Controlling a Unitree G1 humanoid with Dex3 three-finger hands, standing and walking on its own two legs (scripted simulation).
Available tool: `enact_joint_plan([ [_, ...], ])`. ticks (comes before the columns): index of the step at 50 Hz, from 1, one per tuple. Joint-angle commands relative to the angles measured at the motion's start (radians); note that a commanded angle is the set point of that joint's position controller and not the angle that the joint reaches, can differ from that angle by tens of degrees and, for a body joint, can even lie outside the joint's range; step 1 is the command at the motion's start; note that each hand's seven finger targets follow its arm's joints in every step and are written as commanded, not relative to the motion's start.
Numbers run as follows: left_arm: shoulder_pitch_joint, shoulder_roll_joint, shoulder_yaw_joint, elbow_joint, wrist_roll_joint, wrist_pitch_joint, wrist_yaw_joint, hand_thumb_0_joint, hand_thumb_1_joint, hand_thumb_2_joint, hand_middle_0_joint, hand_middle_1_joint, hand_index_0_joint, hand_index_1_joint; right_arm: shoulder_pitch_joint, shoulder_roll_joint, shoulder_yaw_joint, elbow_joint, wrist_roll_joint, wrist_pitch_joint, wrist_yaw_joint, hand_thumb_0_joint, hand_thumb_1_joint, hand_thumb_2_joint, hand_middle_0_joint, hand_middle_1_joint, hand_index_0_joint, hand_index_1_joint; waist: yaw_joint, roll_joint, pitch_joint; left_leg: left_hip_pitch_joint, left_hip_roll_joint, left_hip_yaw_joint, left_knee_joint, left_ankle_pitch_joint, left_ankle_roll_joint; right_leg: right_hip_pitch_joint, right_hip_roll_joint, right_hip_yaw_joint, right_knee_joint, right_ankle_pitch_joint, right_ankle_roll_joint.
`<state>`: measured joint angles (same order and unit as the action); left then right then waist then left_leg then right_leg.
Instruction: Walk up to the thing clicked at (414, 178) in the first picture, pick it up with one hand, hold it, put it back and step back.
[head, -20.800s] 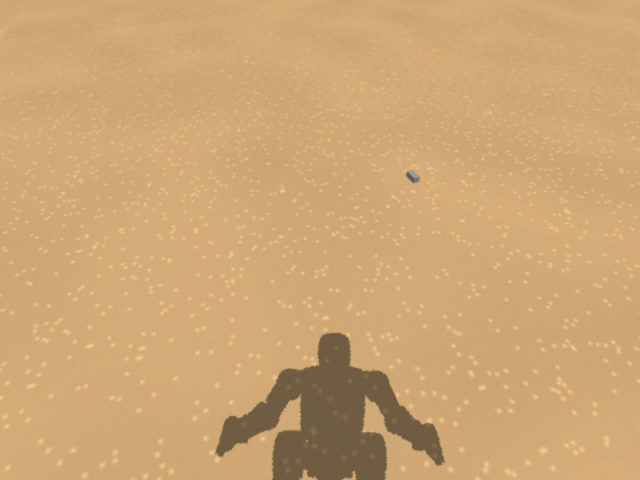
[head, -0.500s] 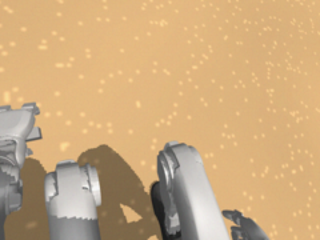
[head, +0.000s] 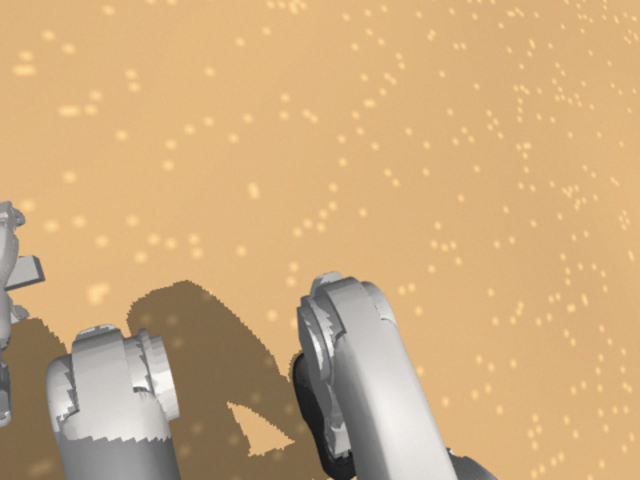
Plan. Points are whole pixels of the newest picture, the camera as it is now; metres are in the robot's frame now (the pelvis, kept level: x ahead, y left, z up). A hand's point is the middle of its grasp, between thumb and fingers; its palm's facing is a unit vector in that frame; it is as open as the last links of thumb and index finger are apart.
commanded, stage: rest palm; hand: left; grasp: from above
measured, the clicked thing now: (9, 275) +0.40 +0.29 -0.28
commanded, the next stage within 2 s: close in 0.50 s
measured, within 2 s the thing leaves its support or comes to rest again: neither
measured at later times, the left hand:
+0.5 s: hand (6, 278) +0.40 +0.29 -0.26, palm faces -0.43 -0.17 -0.89, open 12.7 cm
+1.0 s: hand (0, 274) +0.40 +0.29 -0.25, palm faces -0.43 -0.14 -0.89, open 11.0 cm
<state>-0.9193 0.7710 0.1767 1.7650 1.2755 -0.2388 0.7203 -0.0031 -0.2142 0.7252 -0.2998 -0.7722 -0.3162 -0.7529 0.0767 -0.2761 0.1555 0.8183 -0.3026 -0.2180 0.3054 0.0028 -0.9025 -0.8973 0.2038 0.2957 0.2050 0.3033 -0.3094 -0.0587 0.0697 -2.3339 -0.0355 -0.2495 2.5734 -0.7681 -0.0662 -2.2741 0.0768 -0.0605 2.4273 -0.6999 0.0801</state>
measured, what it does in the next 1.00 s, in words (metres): stands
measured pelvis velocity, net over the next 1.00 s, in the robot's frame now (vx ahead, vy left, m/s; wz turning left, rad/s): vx -0.01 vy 0.01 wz -0.06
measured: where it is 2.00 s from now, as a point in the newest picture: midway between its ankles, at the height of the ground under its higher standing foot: (249, 475)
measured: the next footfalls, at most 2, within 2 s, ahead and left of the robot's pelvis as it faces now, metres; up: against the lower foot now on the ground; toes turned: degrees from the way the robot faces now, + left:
none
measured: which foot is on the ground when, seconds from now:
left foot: down 0.00-1.00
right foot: down 0.00-1.00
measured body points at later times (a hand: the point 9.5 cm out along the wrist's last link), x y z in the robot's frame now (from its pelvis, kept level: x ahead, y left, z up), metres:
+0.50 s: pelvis -0.01 +0.01 +0.00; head +0.25 +0.13 +0.35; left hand +0.41 +0.29 -0.20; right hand +0.05 -0.25 -0.07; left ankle +0.05 +0.13 -0.26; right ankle +0.10 -0.13 -0.26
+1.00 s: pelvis -0.01 +0.01 +0.00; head +0.24 +0.14 +0.35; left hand +0.42 +0.30 -0.20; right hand +0.05 -0.24 -0.06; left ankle +0.05 +0.13 -0.26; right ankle +0.10 -0.13 -0.26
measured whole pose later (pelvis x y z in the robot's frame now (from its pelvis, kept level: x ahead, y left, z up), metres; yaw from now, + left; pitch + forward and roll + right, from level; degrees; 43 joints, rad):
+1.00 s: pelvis -0.01 +0.01 +0.00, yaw -3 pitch +26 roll -15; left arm -0.96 0.85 0.08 1.82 1.27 -0.20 0.78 0.00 -0.01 0.56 -0.42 -0.76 -0.47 -0.70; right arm 0.05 -0.33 0.23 0.79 -0.32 -0.32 0.38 0.00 -0.90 -0.90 0.20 0.30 0.20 0.30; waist -0.34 -0.12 0.13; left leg -2.32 -0.03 -0.29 2.61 -0.75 -0.03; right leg -2.22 0.08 -0.11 2.40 -0.67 0.08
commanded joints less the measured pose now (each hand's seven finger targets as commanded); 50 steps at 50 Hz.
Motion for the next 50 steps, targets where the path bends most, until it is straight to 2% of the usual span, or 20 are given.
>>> enact_joint_plan([
  [1,-0.225,0.206,-0.009,-0.061,0.010,-0.028,0.043,0.000,-0.251,0.746,-0.283,-0.764,-0.289,-0.756,0.198,-0.316,-0.078,0.011,-0.001,-0.011,0.002,0.000,-0.889,-0.898,0.200,0.300,0.200,0.300,-0.045,0.359,-0.618,0.447,0.029,0.146,-0.264,0.253,0.075,0.373,0.009,-0.178,-0.208,0.289,-0.095],
  [3,-0.212,0.203,-0.009,-0.043,0.016,-0.033,0.051,0.000,-0.228,0.728,-0.300,-0.756,-0.307,-0.746,0.187,-0.324,-0.077,0.014,-0.009,-0.011,0.003,0.000,-0.890,-0.898,0.200,0.300,0.200,0.300,-0.039,0.358,-0.617,0.448,0.028,0.144,-0.269,0.241,0.074,0.374,0.013,-0.183,-0.213,0.277,-0.094],
  [5,-0.246,0.197,-0.037,-0.068,0.025,-0.040,0.062,0.000,-0.227,0.725,-0.292,-0.770,-0.303,-0.757,0.162,-0.319,-0.069,0.016,-0.011,-0.017,0.008,0.000,-0.887,-0.898,0.200,0.300,0.200,0.300,-0.044,0.373,-0.605,0.456,0.031,0.139,-0.270,0.226,0.071,0.362,0.014,-0.186,-0.209,0.261,-0.096],
  [7,-0.243,0.205,-0.026,-0.070,0.030,-0.038,0.082,0.000,-0.237,0.733,-0.281,-0.773,-0.291,-0.761,0.165,-0.331,-0.066,0.015,-0.018,-0.020,0.012,0.000,-0.887,-0.898,0.200,0.300,0.200,0.300,-0.049,0.375,-0.613,0.462,0.032,0.132,-0.273,0.234,0.069,0.369,0.015,-0.192,-0.211,0.266,-0.095],
  [10,-0.249,0.197,-0.055,-0.072,0.039,-0.024,0.105,0.000,-0.249,0.740,-0.270,-0.792,-0.281,-0.778,0.129,-0.350,-0.073,0.021,-0.016,-0.030,0.016,0.000,-0.887,-0.898,0.200,0.300,0.200,0.300,-0.051,0.378,-0.598,0.458,0.035,0.129,-0.265,0.226,0.068,0.350,0.017,-0.190,-0.210,0.258,-0.095],
  [12,-0.243,0.202,-0.040,-0.063,0.037,-0.008,0.124,0.000,-0.248,0.736,-0.268,-0.798,-0.281,-0.783,0.136,-0.351,-0.074,0.018,-0.019,-0.031,0.022,0.000,-0.888,-0.899,0.200,0.300,0.200,0.300,-0.050,0.392,-0.585,0.452,0.035,0.129,-0.279,0.216,0.067,0.346,0.018,-0.192,-0.218,0.249,-0.097],
  [13,-0.248,0.197,-0.061,-0.058,0.044,0.004,0.126,0.000,-0.248,0.733,-0.269,-0.797,-0.281,-0.783,0.123,-0.357,-0.079,0.021,-0.013,-0.036,0.024,0.000,-0.889,-0.899,0.200,0.300,0.200,0.300,-0.047,0.395,-0.574,0.457,0.036,0.124,-0.284,0.198,0.063,0.320,0.017,-0.196,-0.207,0.229,-0.100],
  [14,-0.246,0.203,-0.051,-0.043,0.043,0.013,0.128,0.000,-0.247,0.729,-0.270,-0.801,-0.283,-0.785,0.126,-0.354,-0.077,0.019,-0.015,-0.040,0.030,0.000,-0.890,-0.900,0.200,0.300,0.200,0.300,-0.052,0.403,-0.561,0.457,0.037,0.124,-0.283,0.206,0.062,0.317,0.017,-0.197,-0.203,0.236,-0.100],
  [20,-0.251,0.218,-0.038,-0.025,0.009,0.051,0.116,0.000,-0.247,0.721,-0.268,-0.823,-0.285,-0.804,0.119,-0.365,-0.064,0.011,-0.015,-0.070,0.053,0.000,-0.896,-0.902,0.200,0.300,0.200,0.300,-0.058,0.395,-0.547,0.448,0.039,0.118,-0.273,0.212,0.062,0.337,0.013,-0.192,-0.207,0.248,-0.093],
  [23,-0.238,0.227,-0.021,-0.026,-0.005,0.055,0.101,0.000,-0.260,0.732,-0.258,-0.831,-0.274,-0.812,0.135,-0.370,-0.059,0.003,-0.015,-0.076,0.061,0.000,-0.896,-0.902,0.200,0.300,0.200,0.300,-0.058,0.406,-0.569,0.467,0.041,0.108,-0.276,0.247,0.060,0.359,0.013,-0.196,-0.200,0.279,-0.093],
  [28,-0.223,0.231,-0.023,-0.042,-0.018,0.036,0.078,0.000,-0.264,0.729,-0.250,-0.847,-0.270,-0.824,0.129,-0.374,-0.052,-0.007,-0.011,-0.080,0.064,0.000,-0.898,-0.903,0.200,0.300,0.200,0.300,-0.054,0.432,-0.593,0.498,0.044,0.093,-0.290,0.267,0.053,0.378,0.015,-0.202,-0.188,0.296,-0.096],
  [29,-0.235,0.218,-0.040,-0.019,-0.005,0.037,0.071,0.000,-0.249,0.715,-0.255,-0.846,-0.279,-0.821,0.129,-0.370,-0.046,-0.014,-0.012,-0.081,0.068,0.000,-0.897,-0.903,0.200,0.300,0.200,0.300,-0.072,0.424,-0.566,0.485,0.046,0.088,-0.279,0.258,0.053,0.354,0.011,-0.208,-0.174,0.295,-0.093],
  [30,-0.244,0.215,-0.053,-0.038,-0.008,0.029,0.067,0.000,-0.242,0.712,-0.258,-0.851,-0.283,-0.824,0.117,-0.374,-0.045,-0.012,-0.011,-0.081,0.067,0.000,-0.896,-0.902,0.200,0.300,0.200,0.300,-0.070,0.418,-0.555,0.469,0.046,0.083,-0.282,0.242,0.054,0.347,0.012,-0.209,-0.180,0.278,-0.093],
  [33,-0.236,0.227,-0.043,-0.039,-0.005,0.016,0.080,0.000,-0.128,0.644,-0.328,-0.825,-0.366,-0.785,0.133,-0.381,-0.041,-0.012,-0.012,-0.076,0.065,0.000,-0.890,-0.898,0.200,0.300,0.200,0.300,-0.068,0.408,-0.568,0.469,0.045,0.085,-0.280,0.254,0.057,0.374,0.016,-0.205,-0.195,0.290,-0.092],
  [36,-0.241,0.206,-0.063,-0.004,0.001,0.008,0.082,0.000,-0.084,0.611,-0.363,-0.790,-0.401,-0.750,0.136,-0.376,-0.028,-0.019,-0.016,-0.084,0.071,0.000,-0.888,-0.897,0.200,0.300,0.200,0.300,-0.090,0.378,-0.528,0.453,0.045,0.086,-0.261,0.252,0.060,0.361,0.016,-0.213,-0.193,0.294,-0.088],
  [45,-0.263,0.225,-0.097,-0.018,-0.013,0.021,0.089,0.000,0.035,0.508,-0.457,-0.709,-0.501,-0.663,0.121,-0.391,-0.019,-0.020,-0.005,-0.111,0.065,0.000,-0.890,-0.898,0.200,0.300,0.200,0.300,-0.090,0.380,-0.498,0.439,0.050,0.074,-0.278,0.177,0.060,0.350,0.015,-0.213,-0.215,0.223,-0.087],
  [46,-0.253,0.229,-0.085,-0.004,-0.019,0.026,0.090,0.000,0.029,0.516,-0.461,-0.704,-0.501,-0.662,0.127,-0.393,-0.019,-0.019,-0.007,-0.109,0.064,0.000,-0.891,-0.898,0.200,0.300,0.200,0.300,-0.087,0.383,-0.502,0.449,0.051,0.072,-0.289,0.184,0.057,0.356,0.018,-0.214,-0.216,0.233,-0.089],
  [47,-0.258,0.224,-0.101,-0.015,-0.014,0.029,0.086,0.000,0.041,0.505,-0.471,-0.689,-0.511,-0.647,0.115,-0.385,-0.018,-0.024,-0.003,-0.113,0.066,0.000,-0.891,-0.898,0.200,0.300,0.200,0.300,-0.083,0.391,-0.501,0.443,0.051,0.074,-0.279,0.181,0.057,0.350,0.017,-0.210,-0.212,0.232,-0.088],
  [48,-0.279,0.216,-0.104,-0.023,-0.017,0.030,0.084,0.000,0.059,0.488,-0.477,-0.694,-0.521,-0.647,0.116,-0.390,-0.016,-0.029,-0.007,-0.117,0.070,0.000,-0.890,-0.898,0.200,0.300,0.200,0.300,-0.094,0.386,-0.500,0.448,0.052,0.067,-0.275,0.191,0.057,0.349,0.012,-0.215,-0.203,0.244,-0.085],
  [50,-0.275,0.227,-0.099,-0.026,-0.027,0.038,0.081,0.000,0.069,0.481,-0.495,-0.669,-0.535,-0.626,0.123,-0.402,-0.018,-0.031,-0.002,-0.118,0.071,0.000,-0.892,-0.899,0.200,0.300,0.200,0.300,-0.092,0.381,-0.503,0.445,0.051,0.068,-0.279,0.202,0.058,0.361,0.014,-0.212,-0.214,0.252,-0.085],
])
